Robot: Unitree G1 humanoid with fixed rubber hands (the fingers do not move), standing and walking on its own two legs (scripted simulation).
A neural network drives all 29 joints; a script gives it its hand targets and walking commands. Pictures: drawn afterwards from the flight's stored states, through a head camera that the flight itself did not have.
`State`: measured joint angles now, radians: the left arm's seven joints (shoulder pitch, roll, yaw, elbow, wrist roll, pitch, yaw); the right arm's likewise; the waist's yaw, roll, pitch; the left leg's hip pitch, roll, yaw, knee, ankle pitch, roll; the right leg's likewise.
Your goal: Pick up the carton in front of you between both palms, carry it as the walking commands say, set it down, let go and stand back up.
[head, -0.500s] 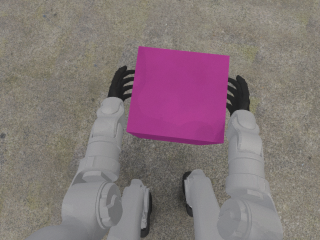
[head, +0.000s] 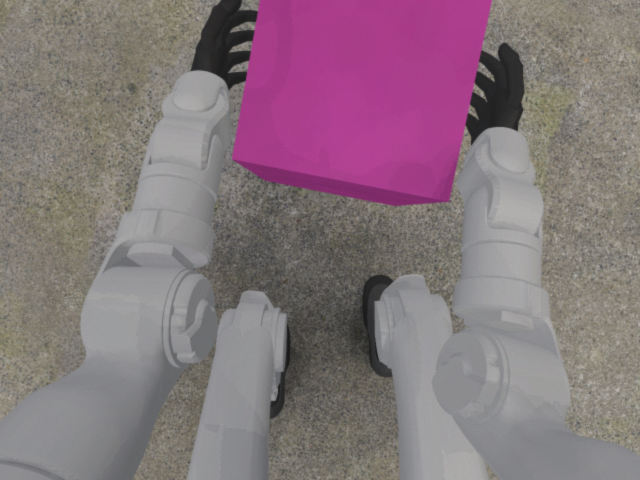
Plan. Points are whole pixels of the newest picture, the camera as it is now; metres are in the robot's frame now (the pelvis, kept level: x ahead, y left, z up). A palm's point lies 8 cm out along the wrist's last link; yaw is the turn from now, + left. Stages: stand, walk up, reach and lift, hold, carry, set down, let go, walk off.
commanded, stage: set down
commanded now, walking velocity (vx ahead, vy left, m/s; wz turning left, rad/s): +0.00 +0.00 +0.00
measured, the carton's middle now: (349, 109) +0.52 -0.05 -0.19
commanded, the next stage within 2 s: none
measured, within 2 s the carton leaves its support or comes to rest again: rests again in 1.46 s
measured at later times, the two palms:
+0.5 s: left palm (248, 85) +0.59 +0.08 -0.26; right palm (459, 120) +0.51 -0.21 -0.24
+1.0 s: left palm (248, 98) +0.58 +0.09 -0.29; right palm (452, 122) +0.52 -0.21 -0.26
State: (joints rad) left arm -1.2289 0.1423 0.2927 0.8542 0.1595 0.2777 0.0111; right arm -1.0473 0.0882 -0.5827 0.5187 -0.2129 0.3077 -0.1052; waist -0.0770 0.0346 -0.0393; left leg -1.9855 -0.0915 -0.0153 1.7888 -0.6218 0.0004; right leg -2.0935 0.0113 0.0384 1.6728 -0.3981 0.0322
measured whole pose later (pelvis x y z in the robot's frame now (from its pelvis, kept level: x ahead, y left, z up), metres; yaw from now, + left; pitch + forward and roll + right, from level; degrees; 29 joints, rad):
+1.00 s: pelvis -0.01 +0.01 -0.11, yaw -2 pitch +42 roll -4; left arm -1.63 0.36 0.02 1.13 0.07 0.26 0.02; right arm -1.49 -0.13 -0.62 0.93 -0.11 0.23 -0.07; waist -0.15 -0.04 0.31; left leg -2.23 -0.12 -0.03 2.20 -0.70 0.02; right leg -2.32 0.00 0.01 2.03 -0.44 0.07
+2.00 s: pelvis -0.02 +0.01 -0.12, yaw -2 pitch +37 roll -6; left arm -1.76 0.57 -0.20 1.20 -0.20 0.17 -0.01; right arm -1.50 -0.25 -0.42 1.08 0.13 0.08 -0.15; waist -0.15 -0.02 0.43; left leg -2.19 -0.11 -0.06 2.25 -0.70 0.00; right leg -2.27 -0.01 -0.03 2.06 -0.45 0.04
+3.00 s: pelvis +0.02 +0.00 +0.13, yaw +0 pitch +48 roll -1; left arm -1.47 0.47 0.16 1.07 0.09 0.26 -0.12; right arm -1.13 -0.07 -0.48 0.63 -0.04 0.27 -0.13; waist -0.17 0.03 0.01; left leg -1.65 -0.07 -0.04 1.24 -0.43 0.01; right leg -1.71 0.00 0.02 1.12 -0.24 0.03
